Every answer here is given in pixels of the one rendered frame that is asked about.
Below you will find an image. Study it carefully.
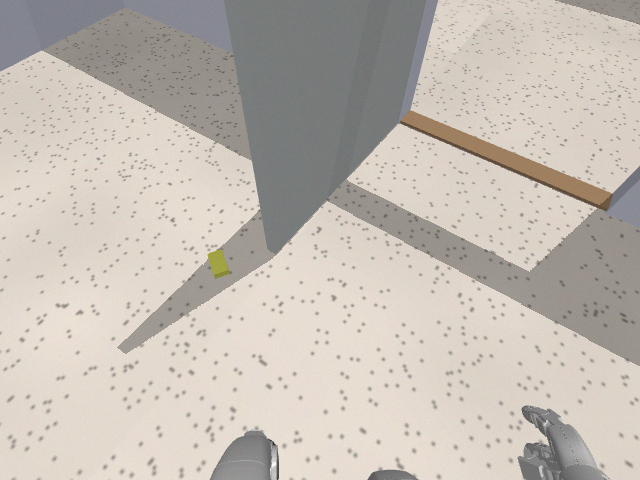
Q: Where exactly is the right robot arm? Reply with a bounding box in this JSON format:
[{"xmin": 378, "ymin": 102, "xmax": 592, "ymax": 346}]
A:
[{"xmin": 559, "ymin": 464, "xmax": 610, "ymax": 480}]

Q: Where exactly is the small box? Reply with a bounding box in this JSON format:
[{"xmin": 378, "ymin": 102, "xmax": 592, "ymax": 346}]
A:
[{"xmin": 207, "ymin": 249, "xmax": 230, "ymax": 279}]

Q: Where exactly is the right robot hand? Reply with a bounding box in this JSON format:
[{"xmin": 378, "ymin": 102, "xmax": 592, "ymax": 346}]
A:
[{"xmin": 517, "ymin": 406, "xmax": 598, "ymax": 480}]

